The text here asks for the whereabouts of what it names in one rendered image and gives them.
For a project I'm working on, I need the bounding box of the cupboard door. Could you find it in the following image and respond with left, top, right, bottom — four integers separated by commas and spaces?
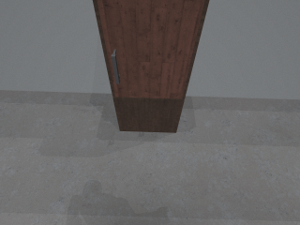
97, 0, 205, 99

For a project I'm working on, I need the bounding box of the handle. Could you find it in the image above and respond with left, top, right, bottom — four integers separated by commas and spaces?
111, 49, 120, 84

